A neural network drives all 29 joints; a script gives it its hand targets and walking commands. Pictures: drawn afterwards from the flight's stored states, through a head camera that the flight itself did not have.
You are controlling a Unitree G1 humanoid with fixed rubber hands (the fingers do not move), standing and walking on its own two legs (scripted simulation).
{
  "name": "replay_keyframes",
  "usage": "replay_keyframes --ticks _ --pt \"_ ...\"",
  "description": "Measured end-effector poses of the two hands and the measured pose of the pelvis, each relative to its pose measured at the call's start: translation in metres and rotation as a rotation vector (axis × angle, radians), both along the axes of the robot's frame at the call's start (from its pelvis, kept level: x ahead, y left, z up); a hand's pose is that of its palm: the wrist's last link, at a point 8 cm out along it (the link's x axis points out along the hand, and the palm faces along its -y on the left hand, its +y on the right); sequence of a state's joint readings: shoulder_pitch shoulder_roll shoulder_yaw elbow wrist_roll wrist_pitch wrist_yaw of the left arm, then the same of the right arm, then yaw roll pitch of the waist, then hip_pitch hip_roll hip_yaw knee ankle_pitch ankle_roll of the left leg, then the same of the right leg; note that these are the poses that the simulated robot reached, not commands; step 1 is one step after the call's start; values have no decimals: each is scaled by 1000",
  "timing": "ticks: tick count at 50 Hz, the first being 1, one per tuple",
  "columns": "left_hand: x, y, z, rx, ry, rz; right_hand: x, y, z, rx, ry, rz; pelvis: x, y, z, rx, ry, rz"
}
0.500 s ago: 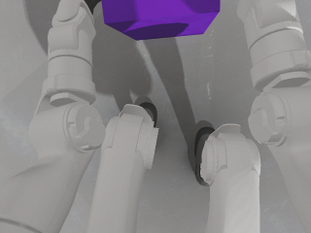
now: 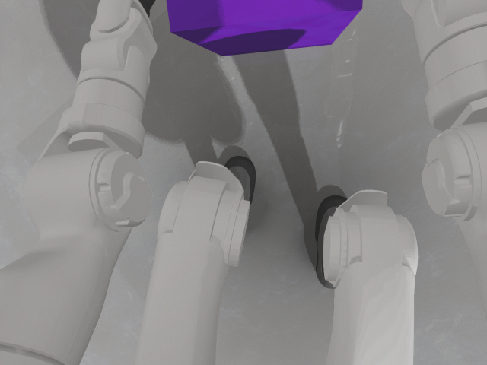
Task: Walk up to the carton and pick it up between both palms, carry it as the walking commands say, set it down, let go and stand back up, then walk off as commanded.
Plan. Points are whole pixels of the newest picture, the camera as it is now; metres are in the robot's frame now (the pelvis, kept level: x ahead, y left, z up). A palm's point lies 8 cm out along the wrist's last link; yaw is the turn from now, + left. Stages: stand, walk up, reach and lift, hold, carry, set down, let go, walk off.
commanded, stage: set down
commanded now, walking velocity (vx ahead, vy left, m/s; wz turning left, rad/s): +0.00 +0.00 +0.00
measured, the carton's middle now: out of the picture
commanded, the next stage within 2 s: let go in 1.54 s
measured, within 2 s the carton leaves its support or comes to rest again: neither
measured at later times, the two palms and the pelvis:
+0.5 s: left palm out of the picture +0.50 +0.27 -0.12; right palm out of the picture +0.60 -0.07 -0.12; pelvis -0.02 +0.00 +0.03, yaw +1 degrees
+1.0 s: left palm out of the picture +0.50 +0.28 +0.03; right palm out of the picture +0.61 -0.08 +0.04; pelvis +0.00 +0.01 +0.14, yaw +1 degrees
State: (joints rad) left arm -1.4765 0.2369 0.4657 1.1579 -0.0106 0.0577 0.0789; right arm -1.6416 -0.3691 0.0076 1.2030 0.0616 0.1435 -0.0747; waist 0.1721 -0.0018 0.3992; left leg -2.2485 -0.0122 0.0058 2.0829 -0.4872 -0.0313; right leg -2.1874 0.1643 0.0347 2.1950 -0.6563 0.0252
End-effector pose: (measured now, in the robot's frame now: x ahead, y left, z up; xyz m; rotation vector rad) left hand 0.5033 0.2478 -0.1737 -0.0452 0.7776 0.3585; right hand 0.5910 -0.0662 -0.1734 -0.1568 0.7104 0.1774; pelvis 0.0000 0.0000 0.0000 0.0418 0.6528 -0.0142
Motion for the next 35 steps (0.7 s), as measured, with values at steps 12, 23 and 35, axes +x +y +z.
replay_keyframes --ticks 12,23,35 --pt "-1 18 6 24 -32 10 3 -16 3 -7 -28 -22 -2 7 -3 -5 -1 -1" --pt "4 24 45 18 -127 36 11 -10 47 -29 -84 -29 -15 2 23 -19 -94 24" --pt "0 30 113 14 -146 54 14 -9 122 -42 -88 -46 -19 3 73 -39 -117 41"
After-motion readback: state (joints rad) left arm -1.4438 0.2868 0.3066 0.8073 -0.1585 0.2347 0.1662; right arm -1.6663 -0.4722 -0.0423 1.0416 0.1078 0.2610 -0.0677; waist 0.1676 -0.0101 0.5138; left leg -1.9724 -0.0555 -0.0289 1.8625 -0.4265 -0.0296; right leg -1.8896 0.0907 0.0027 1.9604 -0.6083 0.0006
